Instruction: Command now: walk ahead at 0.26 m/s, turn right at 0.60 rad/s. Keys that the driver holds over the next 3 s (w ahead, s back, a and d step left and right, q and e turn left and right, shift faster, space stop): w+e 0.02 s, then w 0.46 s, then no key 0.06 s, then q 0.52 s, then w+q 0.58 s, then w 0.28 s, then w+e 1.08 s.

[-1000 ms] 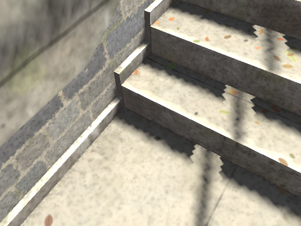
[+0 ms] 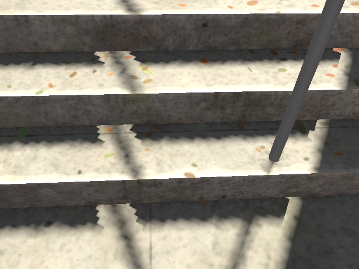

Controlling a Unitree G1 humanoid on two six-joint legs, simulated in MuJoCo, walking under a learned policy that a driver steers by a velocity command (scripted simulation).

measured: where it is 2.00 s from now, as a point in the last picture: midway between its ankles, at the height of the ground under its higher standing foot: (186, 253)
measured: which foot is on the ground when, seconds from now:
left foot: down 0.00-0.42, up 0.44-0.84, down 0.86-1.00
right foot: up 0.00-0.40, down 0.42-0.86, up 0.88-1.00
